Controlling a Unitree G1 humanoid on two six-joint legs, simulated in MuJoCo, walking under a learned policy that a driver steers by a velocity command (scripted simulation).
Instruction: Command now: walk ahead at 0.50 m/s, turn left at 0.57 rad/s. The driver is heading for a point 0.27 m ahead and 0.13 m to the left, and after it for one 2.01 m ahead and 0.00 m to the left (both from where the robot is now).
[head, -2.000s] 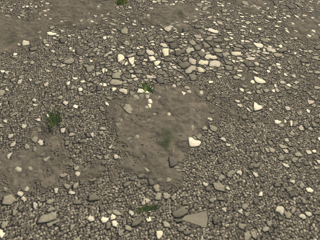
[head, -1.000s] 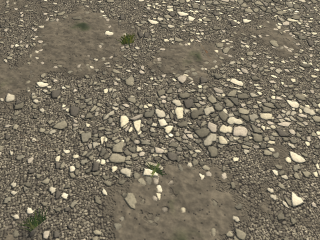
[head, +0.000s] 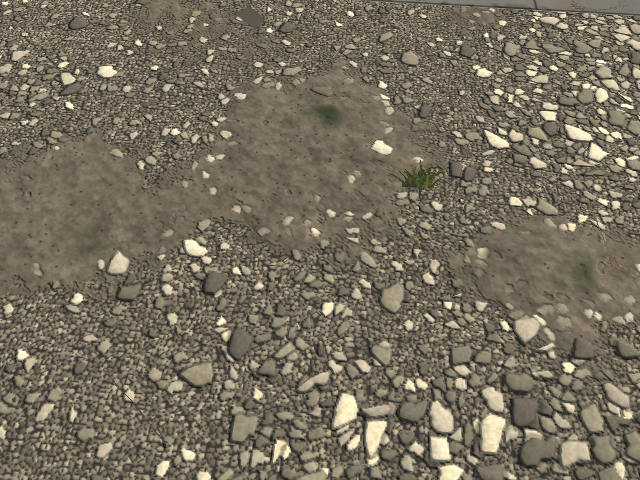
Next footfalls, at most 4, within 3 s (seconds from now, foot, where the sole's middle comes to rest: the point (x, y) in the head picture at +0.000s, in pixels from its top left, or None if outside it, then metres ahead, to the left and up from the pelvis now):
0.36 right None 0.41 -0.09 -0.76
0.78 left None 0.25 0.13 -0.76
1.22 right None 0.32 -0.10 -0.76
1.74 left None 0.34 0.12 -0.76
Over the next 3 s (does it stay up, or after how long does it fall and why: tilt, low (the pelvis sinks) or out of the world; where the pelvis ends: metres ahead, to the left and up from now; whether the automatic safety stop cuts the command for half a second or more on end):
stays up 0.40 0.01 0.03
